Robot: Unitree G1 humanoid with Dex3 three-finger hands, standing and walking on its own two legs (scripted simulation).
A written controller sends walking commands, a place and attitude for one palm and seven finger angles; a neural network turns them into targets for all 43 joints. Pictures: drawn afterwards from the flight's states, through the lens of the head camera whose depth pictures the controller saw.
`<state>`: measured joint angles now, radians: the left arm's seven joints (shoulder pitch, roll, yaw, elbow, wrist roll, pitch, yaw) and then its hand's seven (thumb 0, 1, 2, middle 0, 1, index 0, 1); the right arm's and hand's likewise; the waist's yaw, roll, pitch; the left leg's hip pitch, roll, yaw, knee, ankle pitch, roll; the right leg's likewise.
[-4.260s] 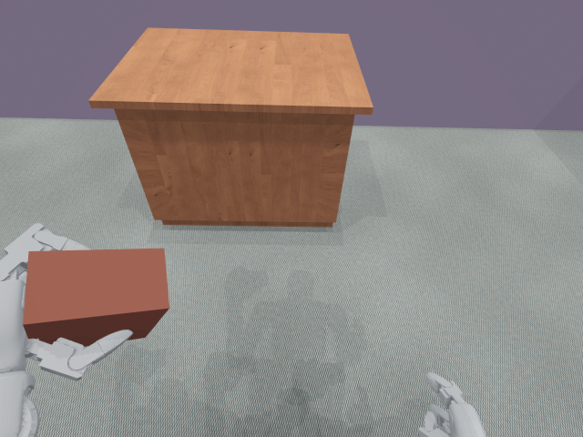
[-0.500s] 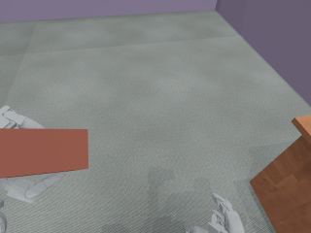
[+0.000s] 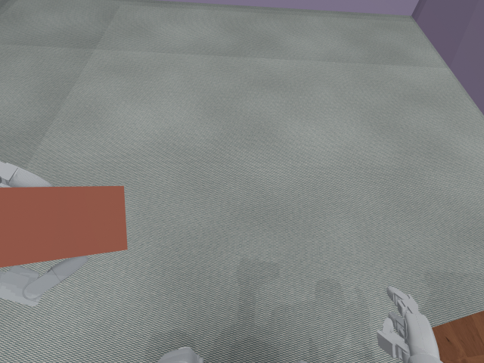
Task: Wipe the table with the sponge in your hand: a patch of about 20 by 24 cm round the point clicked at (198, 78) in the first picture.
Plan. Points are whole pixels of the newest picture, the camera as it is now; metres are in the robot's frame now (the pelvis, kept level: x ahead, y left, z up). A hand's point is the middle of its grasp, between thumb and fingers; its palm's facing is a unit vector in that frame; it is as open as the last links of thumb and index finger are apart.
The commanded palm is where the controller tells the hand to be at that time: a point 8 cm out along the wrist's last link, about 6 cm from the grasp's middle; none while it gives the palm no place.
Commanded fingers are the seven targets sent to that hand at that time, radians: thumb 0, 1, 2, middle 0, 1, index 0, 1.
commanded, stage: turn to face it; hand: left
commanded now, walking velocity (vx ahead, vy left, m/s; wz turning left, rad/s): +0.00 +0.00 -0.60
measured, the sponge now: (71, 226) +0.23 +0.20 +0.18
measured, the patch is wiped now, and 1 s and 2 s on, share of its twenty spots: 0.00 0.00 0.00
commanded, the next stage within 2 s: none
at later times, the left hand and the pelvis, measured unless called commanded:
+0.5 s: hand (149, 212) +0.26 +0.13 +0.18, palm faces +0.24 -0.87 -0.43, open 10.5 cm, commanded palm +0.20 +0.19 +0.20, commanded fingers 0.00 0.10 1.30 -1.20 -1.60 -1.20 -1.60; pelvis +0.00 -0.07 +0.02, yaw -9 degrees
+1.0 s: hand (168, 234) +0.22 +0.10 +0.20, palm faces +0.03 -0.90 -0.43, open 10.5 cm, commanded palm +0.20 +0.14 +0.20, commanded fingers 0.00 0.10 1.30 -1.20 -1.60 -1.20 -1.60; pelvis -0.07 -0.04 +0.02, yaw -26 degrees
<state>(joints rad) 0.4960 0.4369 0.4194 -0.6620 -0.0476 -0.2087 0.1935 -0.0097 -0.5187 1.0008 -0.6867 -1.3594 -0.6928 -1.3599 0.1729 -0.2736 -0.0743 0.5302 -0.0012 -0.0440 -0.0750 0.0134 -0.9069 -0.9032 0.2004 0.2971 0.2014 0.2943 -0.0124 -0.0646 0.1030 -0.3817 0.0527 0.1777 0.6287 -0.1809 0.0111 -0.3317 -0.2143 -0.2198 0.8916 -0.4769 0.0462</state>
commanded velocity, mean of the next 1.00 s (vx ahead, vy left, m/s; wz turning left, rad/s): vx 0.00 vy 0.00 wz -0.60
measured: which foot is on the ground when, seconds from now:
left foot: down 0.00-0.34, up 0.36-0.84, down 0.86-1.00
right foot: up 0.00-0.30, down 0.32-0.88, up 0.90-1.00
